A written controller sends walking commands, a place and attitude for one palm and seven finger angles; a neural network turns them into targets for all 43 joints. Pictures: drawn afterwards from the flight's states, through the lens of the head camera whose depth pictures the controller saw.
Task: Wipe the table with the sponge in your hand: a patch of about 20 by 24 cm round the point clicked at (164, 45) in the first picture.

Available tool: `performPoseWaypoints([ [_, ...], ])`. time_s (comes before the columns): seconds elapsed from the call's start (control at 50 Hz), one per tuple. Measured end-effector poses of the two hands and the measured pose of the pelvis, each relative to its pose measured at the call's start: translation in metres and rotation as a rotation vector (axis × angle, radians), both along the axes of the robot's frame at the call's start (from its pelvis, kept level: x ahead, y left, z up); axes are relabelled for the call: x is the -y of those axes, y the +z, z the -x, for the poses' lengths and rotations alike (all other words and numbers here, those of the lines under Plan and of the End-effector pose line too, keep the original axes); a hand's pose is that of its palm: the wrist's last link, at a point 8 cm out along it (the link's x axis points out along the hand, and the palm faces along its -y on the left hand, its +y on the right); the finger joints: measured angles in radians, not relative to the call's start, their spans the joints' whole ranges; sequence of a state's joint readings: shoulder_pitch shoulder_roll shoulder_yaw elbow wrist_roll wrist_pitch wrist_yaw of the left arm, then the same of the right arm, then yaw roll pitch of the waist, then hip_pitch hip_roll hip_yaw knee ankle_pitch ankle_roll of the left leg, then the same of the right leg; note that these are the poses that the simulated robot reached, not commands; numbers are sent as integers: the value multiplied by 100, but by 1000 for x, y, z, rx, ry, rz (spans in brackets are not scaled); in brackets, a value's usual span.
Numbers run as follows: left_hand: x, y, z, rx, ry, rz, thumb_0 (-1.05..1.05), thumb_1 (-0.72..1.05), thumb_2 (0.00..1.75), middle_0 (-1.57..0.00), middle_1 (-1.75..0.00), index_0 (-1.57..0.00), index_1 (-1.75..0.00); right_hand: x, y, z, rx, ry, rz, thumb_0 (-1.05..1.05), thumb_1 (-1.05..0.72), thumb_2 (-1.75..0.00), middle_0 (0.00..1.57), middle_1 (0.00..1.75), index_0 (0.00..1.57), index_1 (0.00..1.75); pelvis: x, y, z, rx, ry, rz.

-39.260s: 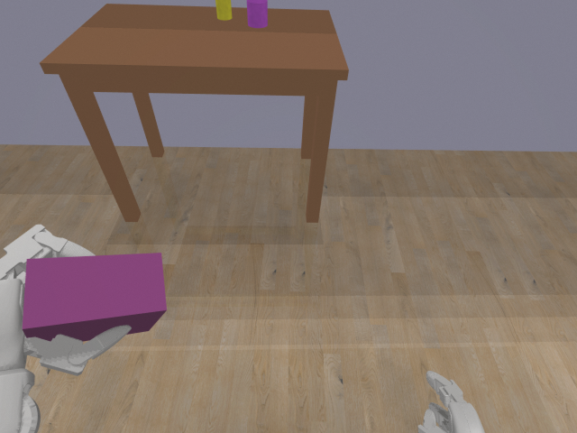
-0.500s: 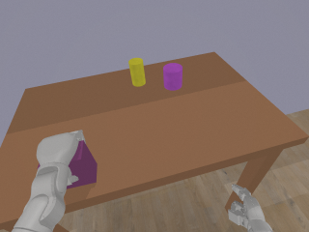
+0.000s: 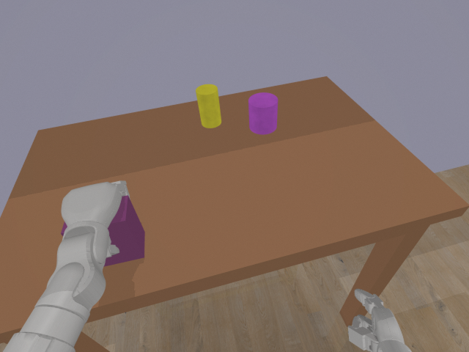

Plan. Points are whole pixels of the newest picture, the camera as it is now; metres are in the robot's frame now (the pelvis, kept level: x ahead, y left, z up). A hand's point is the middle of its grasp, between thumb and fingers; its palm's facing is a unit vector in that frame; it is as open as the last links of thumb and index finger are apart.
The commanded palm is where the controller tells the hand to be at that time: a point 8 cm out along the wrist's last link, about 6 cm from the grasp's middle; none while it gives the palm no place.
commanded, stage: wipe forward along the first lane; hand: left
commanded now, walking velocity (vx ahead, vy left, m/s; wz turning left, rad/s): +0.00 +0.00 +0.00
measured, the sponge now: (111, 239) +0.29 +0.29 +0.03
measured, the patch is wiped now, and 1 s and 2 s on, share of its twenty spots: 0.05 0.35 0.55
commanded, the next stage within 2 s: slide across to the middle lane in 1.18 s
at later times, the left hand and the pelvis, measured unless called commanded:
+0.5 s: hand (107, 201) +0.34 +0.31 +0.07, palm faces -0.05 -0.01 -1.00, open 9.9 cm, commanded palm +0.32 +0.30 +0.11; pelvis +0.00 +0.00 +0.00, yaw +0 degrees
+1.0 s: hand (107, 184) +0.38 +0.33 +0.08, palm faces -0.08 +0.01 -1.00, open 9.9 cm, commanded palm +0.37 +0.32 +0.10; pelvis +0.00 +0.02 -0.01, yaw +0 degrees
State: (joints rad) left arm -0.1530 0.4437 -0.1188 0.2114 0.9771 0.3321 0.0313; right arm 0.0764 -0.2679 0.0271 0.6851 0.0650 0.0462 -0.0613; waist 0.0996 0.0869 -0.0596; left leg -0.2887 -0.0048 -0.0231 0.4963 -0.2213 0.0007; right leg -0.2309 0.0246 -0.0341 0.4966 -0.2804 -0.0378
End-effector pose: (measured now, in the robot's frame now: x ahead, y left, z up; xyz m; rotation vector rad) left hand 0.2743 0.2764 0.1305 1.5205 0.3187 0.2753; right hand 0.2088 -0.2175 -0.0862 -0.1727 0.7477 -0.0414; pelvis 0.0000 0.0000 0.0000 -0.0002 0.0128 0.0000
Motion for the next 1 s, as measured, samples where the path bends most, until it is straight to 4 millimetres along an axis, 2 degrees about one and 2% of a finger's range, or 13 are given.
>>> performPoseWaypoints([
  [0.36,-15,-1,-39,-34,-6,-26,0,-49,106,-75,-134,-76,-135,33,-20,53,-145,-110,43,1,-91,-90,20,30,20,30,-2,-3,1,-46,-7,6],
  [1.0,-43,0,-94,-58,-4,-46,1,-50,106,-75,-134,-76,-135,25,-29,86,-262,-159,51,1,-91,-90,20,30,20,30,-16,-5,-1,-109,-6,20],
])
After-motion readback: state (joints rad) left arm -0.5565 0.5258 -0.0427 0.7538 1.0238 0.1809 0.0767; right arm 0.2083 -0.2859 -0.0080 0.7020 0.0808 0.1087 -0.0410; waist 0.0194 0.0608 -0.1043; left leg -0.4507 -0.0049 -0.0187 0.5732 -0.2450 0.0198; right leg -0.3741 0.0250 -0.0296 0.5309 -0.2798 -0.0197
